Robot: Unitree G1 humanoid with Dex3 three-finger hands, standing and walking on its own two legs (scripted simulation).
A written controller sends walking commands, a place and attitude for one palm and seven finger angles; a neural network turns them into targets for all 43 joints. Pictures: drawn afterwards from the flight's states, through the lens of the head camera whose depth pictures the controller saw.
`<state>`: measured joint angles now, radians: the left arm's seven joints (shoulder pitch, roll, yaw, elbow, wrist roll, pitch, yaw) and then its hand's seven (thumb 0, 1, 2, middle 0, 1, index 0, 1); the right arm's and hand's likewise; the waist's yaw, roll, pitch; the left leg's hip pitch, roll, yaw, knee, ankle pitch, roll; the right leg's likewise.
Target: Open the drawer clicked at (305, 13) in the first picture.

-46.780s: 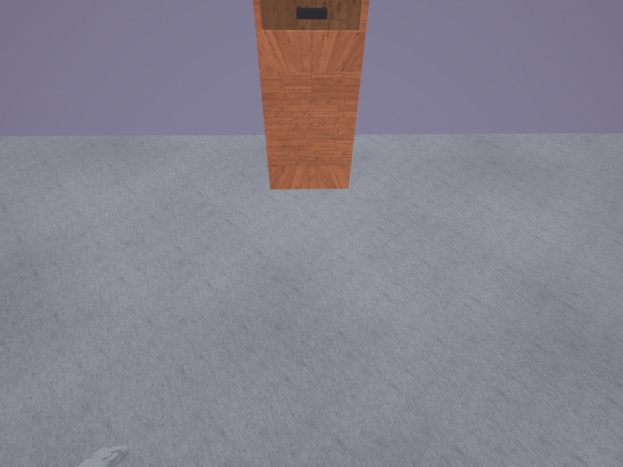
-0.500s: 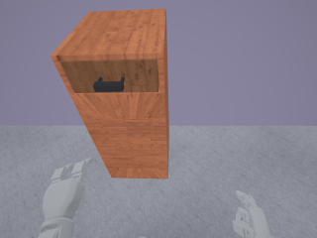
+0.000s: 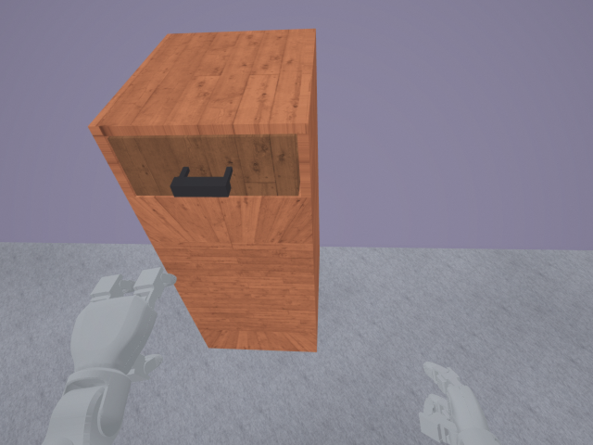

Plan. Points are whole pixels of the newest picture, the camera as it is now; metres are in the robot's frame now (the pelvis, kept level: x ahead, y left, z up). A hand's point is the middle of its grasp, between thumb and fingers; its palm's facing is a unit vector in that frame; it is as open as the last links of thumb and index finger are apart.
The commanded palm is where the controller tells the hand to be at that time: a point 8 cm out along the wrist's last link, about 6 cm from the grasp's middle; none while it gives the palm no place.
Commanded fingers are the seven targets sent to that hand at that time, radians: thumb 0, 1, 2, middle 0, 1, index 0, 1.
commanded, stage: raise the hand with hooked fingers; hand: left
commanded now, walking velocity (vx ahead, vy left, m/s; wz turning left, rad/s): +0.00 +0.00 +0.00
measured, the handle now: (204, 179) +0.53 +0.24 +0.06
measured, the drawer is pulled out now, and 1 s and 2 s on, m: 0.00 0.00 0.00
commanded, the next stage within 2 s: move the hooked fingers above the handle in 1.06 s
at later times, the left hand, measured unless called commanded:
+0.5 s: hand (119, 245) +0.30 +0.26 +0.15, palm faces +0.14 -0.07 -0.99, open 13.6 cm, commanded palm +0.27 +0.26 +0.20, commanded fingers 0.00 -0.50 0.30 -0.30 -1.20 -0.30 -1.20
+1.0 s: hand (115, 248) +0.28 +0.25 +0.17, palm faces +0.12 -0.07 -0.99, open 13.8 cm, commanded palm +0.26 +0.26 +0.23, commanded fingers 0.00 -0.50 0.30 -0.30 -1.20 -0.30 -1.20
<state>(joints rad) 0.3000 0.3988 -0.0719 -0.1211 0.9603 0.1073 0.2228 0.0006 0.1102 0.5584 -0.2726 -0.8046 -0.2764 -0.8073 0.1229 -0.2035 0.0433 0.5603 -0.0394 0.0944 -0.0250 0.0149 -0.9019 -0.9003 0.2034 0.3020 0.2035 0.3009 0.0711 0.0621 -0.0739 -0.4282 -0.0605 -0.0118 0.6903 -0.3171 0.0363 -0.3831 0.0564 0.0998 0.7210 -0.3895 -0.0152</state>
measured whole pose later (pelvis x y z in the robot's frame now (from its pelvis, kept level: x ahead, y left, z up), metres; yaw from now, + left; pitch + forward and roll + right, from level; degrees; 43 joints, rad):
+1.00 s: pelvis -0.01 +0.00 +0.02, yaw +3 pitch -1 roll +0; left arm -0.12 0.57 -0.02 -0.10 0.83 -0.01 -0.07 0.00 -0.49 0.30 -0.32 -1.20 -0.32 -1.20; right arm 0.15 -0.27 0.01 0.62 0.01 0.14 -0.01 0.01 -0.91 -0.90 0.20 0.30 0.20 0.30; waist 0.09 0.09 0.01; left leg -0.27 -0.07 -0.06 0.48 -0.19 0.04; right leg -0.20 0.03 0.06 0.50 -0.27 -0.01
